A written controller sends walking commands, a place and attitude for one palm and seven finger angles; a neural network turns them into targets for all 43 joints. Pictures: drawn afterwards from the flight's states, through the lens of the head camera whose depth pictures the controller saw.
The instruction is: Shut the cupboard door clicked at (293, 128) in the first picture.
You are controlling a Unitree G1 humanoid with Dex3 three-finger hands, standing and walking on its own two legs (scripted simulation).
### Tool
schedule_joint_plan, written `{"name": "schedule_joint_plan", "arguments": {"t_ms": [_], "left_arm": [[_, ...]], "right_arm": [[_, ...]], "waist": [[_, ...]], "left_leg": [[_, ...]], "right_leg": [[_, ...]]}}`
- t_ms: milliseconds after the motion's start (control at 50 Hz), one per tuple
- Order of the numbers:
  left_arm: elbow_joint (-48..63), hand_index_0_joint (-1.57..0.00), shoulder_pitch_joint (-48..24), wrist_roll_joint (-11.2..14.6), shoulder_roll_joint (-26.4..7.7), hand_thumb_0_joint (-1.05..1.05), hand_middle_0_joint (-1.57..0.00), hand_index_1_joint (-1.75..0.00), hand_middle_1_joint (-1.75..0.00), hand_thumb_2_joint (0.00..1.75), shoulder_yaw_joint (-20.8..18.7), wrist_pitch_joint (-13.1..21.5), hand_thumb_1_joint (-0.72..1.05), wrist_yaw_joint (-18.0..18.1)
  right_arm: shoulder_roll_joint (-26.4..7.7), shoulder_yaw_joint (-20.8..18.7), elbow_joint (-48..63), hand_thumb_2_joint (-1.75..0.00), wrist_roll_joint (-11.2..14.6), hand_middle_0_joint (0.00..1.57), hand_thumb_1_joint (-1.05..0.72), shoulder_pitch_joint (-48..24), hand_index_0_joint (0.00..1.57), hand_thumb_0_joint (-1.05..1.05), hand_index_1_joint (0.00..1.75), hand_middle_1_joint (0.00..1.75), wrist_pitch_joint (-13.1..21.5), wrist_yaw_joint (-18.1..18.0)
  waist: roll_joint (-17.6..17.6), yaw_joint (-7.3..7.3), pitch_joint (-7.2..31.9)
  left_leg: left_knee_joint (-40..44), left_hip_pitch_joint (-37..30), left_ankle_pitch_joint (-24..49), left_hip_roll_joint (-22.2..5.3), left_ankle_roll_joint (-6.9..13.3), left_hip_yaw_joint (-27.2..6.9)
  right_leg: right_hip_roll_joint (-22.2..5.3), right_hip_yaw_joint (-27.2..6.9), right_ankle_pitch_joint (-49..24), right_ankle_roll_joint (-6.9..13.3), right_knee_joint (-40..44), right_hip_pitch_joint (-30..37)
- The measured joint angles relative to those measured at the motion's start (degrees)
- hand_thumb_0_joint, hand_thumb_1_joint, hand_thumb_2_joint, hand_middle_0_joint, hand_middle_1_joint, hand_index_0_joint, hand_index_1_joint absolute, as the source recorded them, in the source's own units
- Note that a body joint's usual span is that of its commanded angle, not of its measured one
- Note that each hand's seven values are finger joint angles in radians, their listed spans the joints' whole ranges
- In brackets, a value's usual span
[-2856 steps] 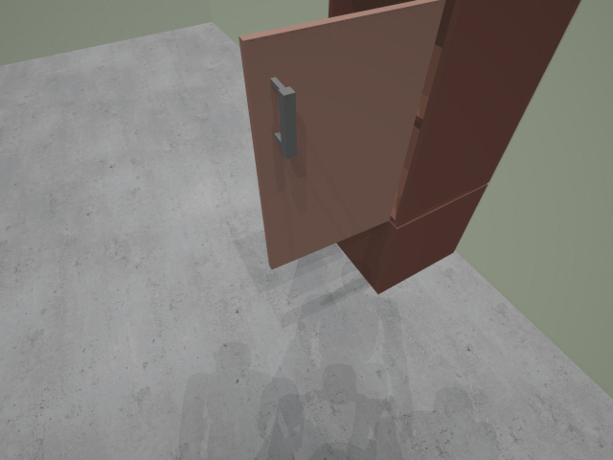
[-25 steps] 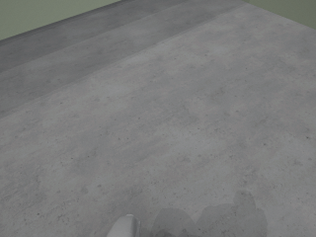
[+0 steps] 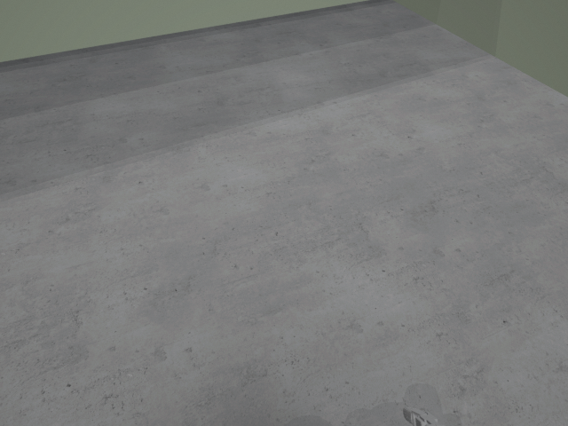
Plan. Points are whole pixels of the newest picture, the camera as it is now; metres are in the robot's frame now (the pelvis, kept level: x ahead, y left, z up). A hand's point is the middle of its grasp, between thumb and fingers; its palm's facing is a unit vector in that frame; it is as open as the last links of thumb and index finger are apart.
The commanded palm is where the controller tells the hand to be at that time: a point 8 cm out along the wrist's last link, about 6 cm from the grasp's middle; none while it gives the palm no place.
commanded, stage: turn to face it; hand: left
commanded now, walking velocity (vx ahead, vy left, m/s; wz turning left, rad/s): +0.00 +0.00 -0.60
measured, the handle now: out of the picture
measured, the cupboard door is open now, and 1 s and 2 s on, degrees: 19 19 19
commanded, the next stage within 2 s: none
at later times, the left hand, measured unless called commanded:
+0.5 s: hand (198, 420) +0.15 +0.15 -0.16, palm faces -0.29 -0.93 -0.25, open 7.4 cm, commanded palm none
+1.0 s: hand (235, 363) +0.24 +0.10 -0.16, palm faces -0.57 -0.78 -0.28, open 7.4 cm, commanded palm none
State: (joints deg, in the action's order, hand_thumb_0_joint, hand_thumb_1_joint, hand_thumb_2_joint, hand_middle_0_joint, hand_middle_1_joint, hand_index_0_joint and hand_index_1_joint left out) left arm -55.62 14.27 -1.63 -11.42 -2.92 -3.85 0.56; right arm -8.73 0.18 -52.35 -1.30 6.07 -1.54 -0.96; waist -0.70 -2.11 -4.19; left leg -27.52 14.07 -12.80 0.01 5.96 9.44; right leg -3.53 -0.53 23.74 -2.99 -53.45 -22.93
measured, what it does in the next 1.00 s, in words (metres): steps on the spot, turning right: right foot, then left foot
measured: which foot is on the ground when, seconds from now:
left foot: down 0.00-0.26, up 0.28-0.60, down 0.62-0.96, up 0.98-1.00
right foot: up 0.00-0.22, down 0.24-0.62, up 0.64-0.94, down 0.96-1.00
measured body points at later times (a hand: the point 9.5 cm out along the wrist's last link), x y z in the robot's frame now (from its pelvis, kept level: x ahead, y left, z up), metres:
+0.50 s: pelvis +0.01 -0.02 +0.00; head +0.06 -0.04 +0.45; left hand +0.16 +0.19 -0.14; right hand -0.02 -0.29 -0.14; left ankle +0.05 +0.11 -0.68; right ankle -0.03 -0.12 -0.74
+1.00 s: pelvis +0.02 -0.01 -0.02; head +0.05 -0.05 +0.43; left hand +0.27 +0.14 -0.14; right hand -0.08 -0.26 -0.17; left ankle +0.09 +0.11 -0.73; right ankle -0.05 -0.09 -0.74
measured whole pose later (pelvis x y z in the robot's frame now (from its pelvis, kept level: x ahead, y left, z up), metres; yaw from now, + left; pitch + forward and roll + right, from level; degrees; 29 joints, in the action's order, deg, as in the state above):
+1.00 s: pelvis +0.02 -0.01 -0.02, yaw -37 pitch +0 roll -1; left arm -49.8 7.6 -1.4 -13.7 -3.8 -2.4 -1.8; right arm -14.2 -2.9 -50.9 -1.2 11.5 -3.2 -0.5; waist 3.1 0.1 -6.5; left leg -44.0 19.2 -25.5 -9.1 -2.9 8.5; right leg 0.5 2.9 18.9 1.1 -34.4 -15.5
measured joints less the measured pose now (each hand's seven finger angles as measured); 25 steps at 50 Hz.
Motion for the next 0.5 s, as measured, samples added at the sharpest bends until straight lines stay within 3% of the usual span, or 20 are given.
{"name": "schedule_joint_plan", "arguments": {"t_ms": [60, 160, 240, 260, 280, 320, 380, 440, 500], "left_arm": [[0.0, -0.2, 0.1, -0.1, 0.7, 0.01, -0.19, -0.3, -0.3, 0.9, -0.4, -0.5, 0.91, -0.5], [0.4, -0.2, -0.9, -0.1, 1.3, 0.01, -0.19, -0.3, -0.3, 0.9, -0.8, -0.8, 0.91, -1.0], [1.6, -0.2, -2.0, 0.0, 1.0, 0.01, -0.19, -0.3, -0.3, 0.9, -0.9, 0.1, 0.91, -1.1], [1.8, -0.2, -2.1, -0.1, 0.9, 0.01, -0.19, -0.3, -0.3, 0.9, -0.9, 0.6, 0.91, -1.0], [1.8, -0.2, -2.5, -0.2, 1.1, 0.01, -0.19, -0.3, -0.3, 0.9, -0.9, 1.0, 0.91, -0.8], [2.1, -0.2, -2.9, -0.2, 1.1, 0.01, -0.19, -0.3, -0.3, 0.9, -0.6, 1.6, 0.91, -0.4], [2.6, -0.2, -2.9, 0.1, 0.7, 0.01, -0.2, -0.3, -0.3, 0.9, -0.7, 1.8, 0.91, 0.4], [2.6, -0.2, -3.1, 0.1, 0.0, 0.01, -0.2, -0.3, -0.3, 0.9, -0.7, 1.5, 0.91, 0.5], [2.8, -0.2, -3.5, 0.0, -0.5, 0.01, -0.2, -0.3, -0.3, 0.9, -0.7, 1.6, 0.91, 0.1]], "right_arm": [[0.5, -0.9, -0.6, -0.9, 0.2, 0.2, -0.91, 1.4, 0.21, -0.01, 0.3, 0.3, -0.1, -0.2], [-1.6, -2.2, -1.7, -0.9, -0.2, 0.2, -0.92, 3.4, 0.21, -0.01, 0.3, 0.3, -0.3, -0.3], [-3.8, -3.3, -3.0, -0.9, 0.0, 0.2, -0.91, 5.7, 0.2, -0.01, 0.3, 0.3, -0.6, -0.3], [-4.3, -3.6, -3.3, -0.9, 0.1, 0.2, -0.91, 6.2, 0.2, -0.01, 0.3, 0.3, -0.8, -0.3], [-5.0, -4.0, -3.7, -0.9, 0.3, 0.2, -0.91, 6.4, 0.2, 0.0, 0.3, 0.3, -1.3, -0.2], [-5.8, -4.4, -3.8, -0.9, 0.3, 0.2, -0.91, 6.7, 0.2, 0.0, 0.3, 0.3, -2.4, -0.3], [-5.9, -4.4, -3.5, -0.9, 0.3, 0.19, -0.91, 6.4, 0.2, 0.0, 0.3, 0.3, -3.1, -0.2], [-5.5, -4.2, -2.5, -0.9, 0.2, 0.19, -0.91, 6.1, 0.2, 0.0, 0.3, 0.3, -2.7, 0.1], [-4.9, -3.9, -1.5, -0.9, 0.3, 0.19, -0.91, 5.6, 0.2, 0.0, 0.3, 0.3, -2.3, 0.1]], "waist": [[0.6, 0.57, 0.3], [1.5, 1.96, -0.1], [1.9, 2.35, -0.3], [2.2, 2.33, -0.1], [3.1, 2.41, -0.3], [3.5, 2.72, -0.6], [2.7, 2.93, -1.1], [1.6, 3.23, -1.3], [0.7, 3.05, -1.3]], "left_leg": [[0.2, -0.6, -0.6, -1.2, -0.3, 2.1], [-1.8, -0.2, -2.5, -3.2, -1.0, 5.6], [-6.2, 1.1, -5.2, -5.1, -2.3, 8.3], [-8.2, 1.8, -6.3, -6.0, -2.8, 8.8], [-11.1, 3.0, -9.1, -6.6, -4.2, 7.7], [-20.6, 6.8, -15.0, -5.1, -6.3, 2.0], [-32.3, 11.6, -14.3, -3.1, -8.1, -4.2], [-33.4, 13.1, -12.0, -3.0, -9.4, -7.3], [-27.8, 11.9, -12.4, -3.1, -10.1, -8.8]], "right_leg": [[0.6, 1.3, 0.0, 0.0, 2.2, 0.8], [1.5, 3.6, 0.6, 0.5, 7.6, 3.6], [2.3, 4.7, -5.8, 1.7, 17.7, 8.3], [2.9, 4.5, -4.2, 2.7, 20.1, 9.5], [3.9, 4.2, -3.1, 3.6, 20.1, 9.4], [4.7, 3.4, -3.9, 4.9, 20.0, 9.1], [5.4, 1.4, -6.2, 5.3, 22.7, 9.8], [5.8, -0.6, -7.8, 5.1, 25.1, 10.4], [5.9, -2.5, -8.3, 4.7, 25.8, 10.4]]}}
